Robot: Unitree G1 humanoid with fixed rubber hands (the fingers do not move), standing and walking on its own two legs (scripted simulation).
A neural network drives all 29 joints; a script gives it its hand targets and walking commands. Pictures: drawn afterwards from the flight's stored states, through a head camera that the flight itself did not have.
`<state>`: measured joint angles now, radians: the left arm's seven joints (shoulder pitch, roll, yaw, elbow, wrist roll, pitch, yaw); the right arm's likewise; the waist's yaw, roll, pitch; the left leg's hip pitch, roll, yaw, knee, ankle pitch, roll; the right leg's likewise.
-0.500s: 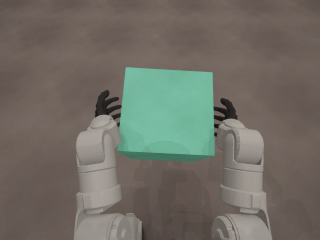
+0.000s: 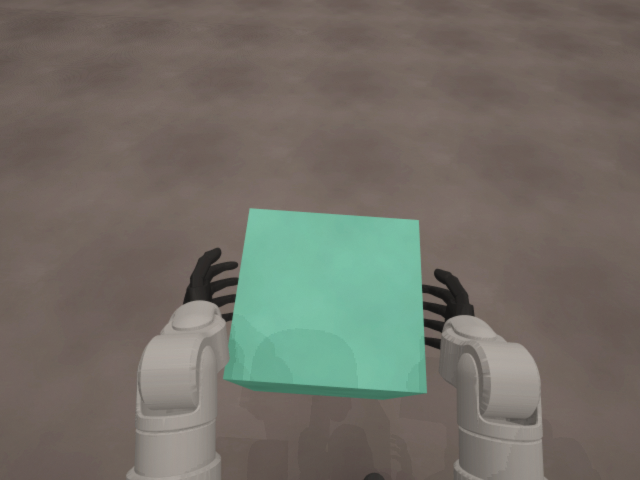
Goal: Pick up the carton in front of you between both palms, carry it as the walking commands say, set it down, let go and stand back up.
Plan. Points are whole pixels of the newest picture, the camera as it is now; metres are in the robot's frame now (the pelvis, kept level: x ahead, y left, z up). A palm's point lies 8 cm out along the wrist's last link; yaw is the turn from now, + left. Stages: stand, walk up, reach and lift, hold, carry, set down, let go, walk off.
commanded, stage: carry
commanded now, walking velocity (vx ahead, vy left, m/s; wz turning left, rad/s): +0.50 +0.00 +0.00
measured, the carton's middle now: (325, 316) +0.34 +0.01 +0.00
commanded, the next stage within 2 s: none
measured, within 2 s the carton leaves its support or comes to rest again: neither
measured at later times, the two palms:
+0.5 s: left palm (244, 130) +0.63 +0.16 +0.12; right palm (411, 144) +0.62 -0.13 +0.11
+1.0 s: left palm (259, 52) +0.97 +0.17 +0.11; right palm (381, 62) +0.97 -0.11 +0.10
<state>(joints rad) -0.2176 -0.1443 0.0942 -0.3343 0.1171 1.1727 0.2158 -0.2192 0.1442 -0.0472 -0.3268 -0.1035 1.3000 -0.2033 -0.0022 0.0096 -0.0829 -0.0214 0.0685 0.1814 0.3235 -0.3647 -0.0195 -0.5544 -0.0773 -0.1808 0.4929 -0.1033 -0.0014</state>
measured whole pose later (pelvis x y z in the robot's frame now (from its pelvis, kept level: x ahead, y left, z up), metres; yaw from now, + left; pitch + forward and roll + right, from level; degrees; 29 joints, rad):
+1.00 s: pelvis +0.70 +0.02 -0.02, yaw +1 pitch +4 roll -1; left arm -0.24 -0.15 0.08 -0.39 0.11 1.20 0.22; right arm -0.21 0.14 -0.04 -0.40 -0.12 1.30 -0.21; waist 0.00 0.01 -0.12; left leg 0.07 0.06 0.19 0.36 -0.47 -0.02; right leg -0.49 -0.06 -0.23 0.44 -0.03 -0.03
